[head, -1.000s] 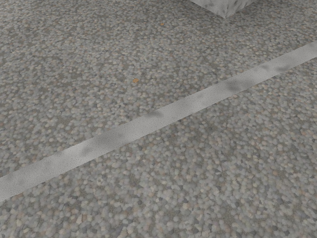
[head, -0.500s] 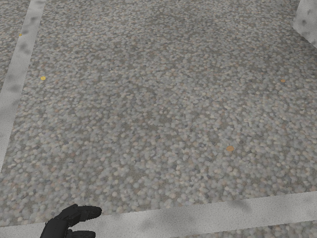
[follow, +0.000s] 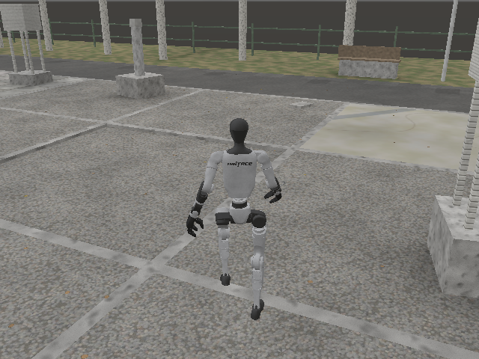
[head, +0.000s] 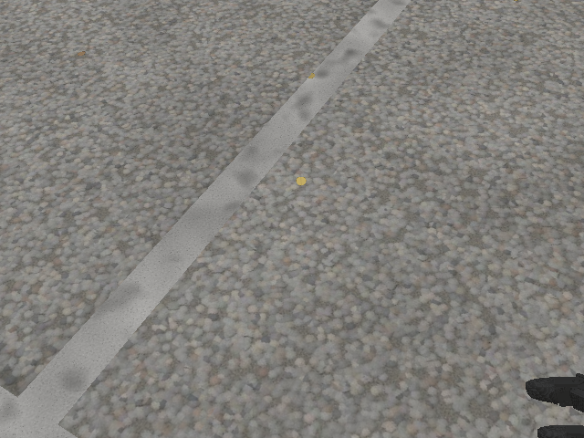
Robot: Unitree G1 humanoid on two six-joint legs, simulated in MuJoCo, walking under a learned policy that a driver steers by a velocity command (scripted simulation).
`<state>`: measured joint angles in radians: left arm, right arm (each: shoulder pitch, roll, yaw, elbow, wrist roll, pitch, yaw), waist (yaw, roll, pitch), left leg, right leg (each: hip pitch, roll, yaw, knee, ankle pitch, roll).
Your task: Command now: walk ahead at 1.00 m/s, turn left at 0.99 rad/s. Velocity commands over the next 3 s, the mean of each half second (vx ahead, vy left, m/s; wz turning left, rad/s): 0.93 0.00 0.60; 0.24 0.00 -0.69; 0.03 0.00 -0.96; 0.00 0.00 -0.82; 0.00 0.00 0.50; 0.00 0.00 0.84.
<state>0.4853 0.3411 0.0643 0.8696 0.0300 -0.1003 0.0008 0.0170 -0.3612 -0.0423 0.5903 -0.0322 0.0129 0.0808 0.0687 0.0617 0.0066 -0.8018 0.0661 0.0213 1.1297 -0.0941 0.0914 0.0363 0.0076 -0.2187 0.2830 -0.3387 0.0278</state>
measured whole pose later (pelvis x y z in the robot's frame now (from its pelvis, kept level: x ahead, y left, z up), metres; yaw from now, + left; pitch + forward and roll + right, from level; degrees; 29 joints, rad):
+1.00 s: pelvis +0.70 +0.09 +0.01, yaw -7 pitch +2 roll +1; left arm 0.31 0.32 0.09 0.72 0.00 0.06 0.01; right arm 0.08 -0.29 0.00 0.66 -0.03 0.04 -0.03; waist 0.07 0.03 0.06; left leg -0.61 0.00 -0.18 0.93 -0.26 -0.06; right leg -0.31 0.23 0.27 0.43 -0.10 -0.10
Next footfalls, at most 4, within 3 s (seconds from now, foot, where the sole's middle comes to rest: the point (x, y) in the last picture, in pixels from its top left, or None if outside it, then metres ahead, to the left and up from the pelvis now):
0.18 left None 0.34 0.06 -0.77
0.58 right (307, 317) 0.79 0.05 -0.77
1.18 left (248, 289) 0.86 0.21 -0.77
1.72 right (302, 346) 0.71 0.06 -0.77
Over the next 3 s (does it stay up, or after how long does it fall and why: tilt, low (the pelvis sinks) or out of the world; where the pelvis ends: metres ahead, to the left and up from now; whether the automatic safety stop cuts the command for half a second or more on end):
stays up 0.76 0.12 0.00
